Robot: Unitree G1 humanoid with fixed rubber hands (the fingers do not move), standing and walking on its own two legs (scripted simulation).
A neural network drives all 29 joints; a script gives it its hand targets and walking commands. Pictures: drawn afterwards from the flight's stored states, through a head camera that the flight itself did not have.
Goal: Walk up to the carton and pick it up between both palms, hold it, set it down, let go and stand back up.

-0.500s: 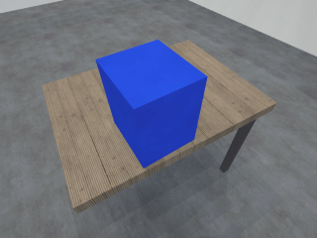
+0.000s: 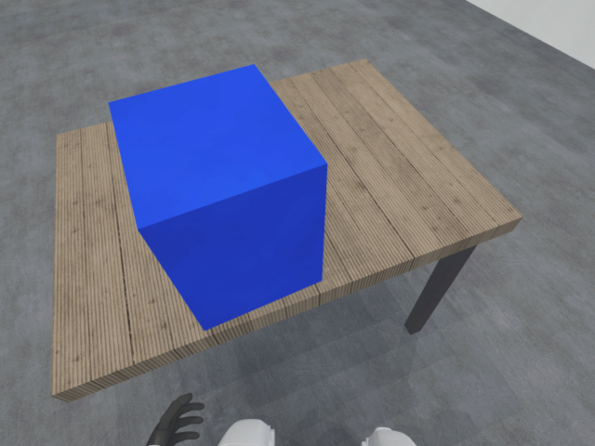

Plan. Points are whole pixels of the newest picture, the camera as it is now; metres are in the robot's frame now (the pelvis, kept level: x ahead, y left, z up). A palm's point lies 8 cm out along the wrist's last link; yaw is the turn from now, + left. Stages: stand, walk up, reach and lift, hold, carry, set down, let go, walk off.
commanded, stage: walk up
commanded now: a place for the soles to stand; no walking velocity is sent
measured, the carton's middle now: (228, 202) +0.46 +0.13 +0.04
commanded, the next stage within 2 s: none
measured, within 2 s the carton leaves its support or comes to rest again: neither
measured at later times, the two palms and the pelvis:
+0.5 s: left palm out of the picture +0.03 +0.21 -0.11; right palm (513, 445) +0.14 -0.27 -0.12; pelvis +0.00 -0.06 +0.00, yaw +15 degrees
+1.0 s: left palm out of the picture -0.09 +0.18 -0.12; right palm out of the picture +0.13 -0.24 -0.11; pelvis -0.01 -0.05 +0.02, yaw +27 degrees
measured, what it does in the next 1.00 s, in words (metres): steps on the spot, turning left: left foot, then right foot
